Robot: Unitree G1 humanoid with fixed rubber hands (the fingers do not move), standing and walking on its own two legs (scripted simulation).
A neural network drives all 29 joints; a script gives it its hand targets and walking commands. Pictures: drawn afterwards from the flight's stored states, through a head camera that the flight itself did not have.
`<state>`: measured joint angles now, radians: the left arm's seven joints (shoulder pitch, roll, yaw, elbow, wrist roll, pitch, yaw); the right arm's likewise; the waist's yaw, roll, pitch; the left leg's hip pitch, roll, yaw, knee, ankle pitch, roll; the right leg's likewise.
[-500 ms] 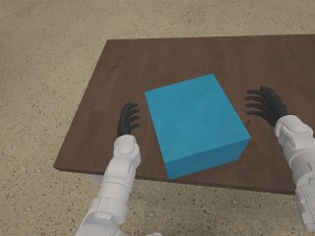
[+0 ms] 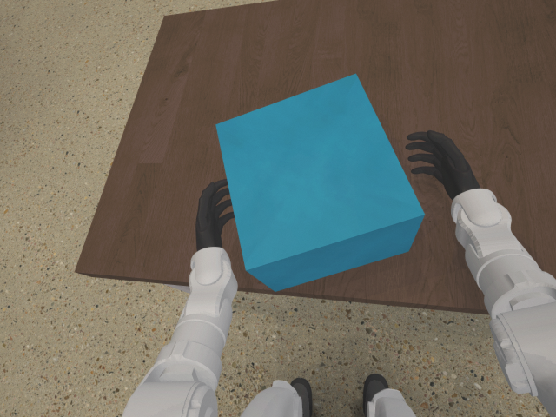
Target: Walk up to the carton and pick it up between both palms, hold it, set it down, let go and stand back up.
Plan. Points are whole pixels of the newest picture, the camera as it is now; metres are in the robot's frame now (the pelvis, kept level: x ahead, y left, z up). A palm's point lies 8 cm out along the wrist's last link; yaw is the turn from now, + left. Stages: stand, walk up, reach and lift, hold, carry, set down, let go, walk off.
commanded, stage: reach and lift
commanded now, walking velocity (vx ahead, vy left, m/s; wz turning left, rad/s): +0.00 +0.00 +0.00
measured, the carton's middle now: (313, 188) +0.45 +0.06 -0.06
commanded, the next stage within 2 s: none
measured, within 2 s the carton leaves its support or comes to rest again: neither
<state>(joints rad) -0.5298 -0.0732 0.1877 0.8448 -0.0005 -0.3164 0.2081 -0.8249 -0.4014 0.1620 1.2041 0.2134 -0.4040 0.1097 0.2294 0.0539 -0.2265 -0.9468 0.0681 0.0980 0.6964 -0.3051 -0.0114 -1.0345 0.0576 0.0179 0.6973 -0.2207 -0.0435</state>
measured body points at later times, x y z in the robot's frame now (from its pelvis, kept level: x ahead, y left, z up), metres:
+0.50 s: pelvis -0.01 -0.01 -0.01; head +0.16 -0.06 +0.41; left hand +0.36 +0.20 -0.03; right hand +0.47 -0.11 -0.05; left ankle -0.02 +0.14 -0.70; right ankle +0.03 -0.08 -0.70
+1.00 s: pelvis -0.01 +0.00 -0.01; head +0.16 -0.05 +0.41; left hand +0.35 +0.19 -0.03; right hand +0.47 -0.11 -0.05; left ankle -0.02 +0.14 -0.70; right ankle +0.03 -0.08 -0.70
